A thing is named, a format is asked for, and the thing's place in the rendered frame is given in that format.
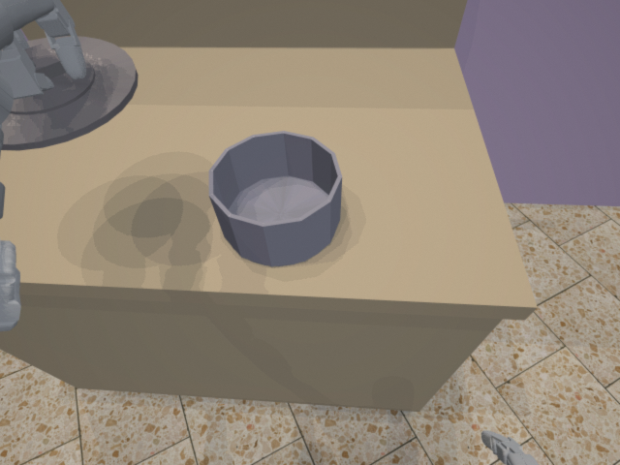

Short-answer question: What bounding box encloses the pot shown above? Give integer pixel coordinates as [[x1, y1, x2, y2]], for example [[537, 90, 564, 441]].
[[209, 131, 342, 266]]

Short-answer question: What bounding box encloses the right robot hand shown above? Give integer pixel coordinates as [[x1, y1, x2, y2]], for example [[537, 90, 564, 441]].
[[481, 430, 539, 465]]

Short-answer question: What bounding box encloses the left robot hand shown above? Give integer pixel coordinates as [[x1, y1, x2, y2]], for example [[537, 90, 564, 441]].
[[0, 0, 86, 100]]

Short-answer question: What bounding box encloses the knob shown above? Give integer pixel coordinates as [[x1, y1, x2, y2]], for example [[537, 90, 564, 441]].
[[25, 44, 66, 79]]

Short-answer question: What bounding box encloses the lid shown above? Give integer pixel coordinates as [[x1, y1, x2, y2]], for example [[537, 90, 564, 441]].
[[1, 36, 138, 151]]

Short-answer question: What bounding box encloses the table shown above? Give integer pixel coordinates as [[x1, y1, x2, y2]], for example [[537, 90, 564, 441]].
[[0, 0, 538, 412]]

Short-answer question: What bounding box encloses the robot left upper arm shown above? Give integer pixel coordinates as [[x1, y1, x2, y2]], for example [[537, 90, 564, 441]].
[[0, 240, 21, 331]]

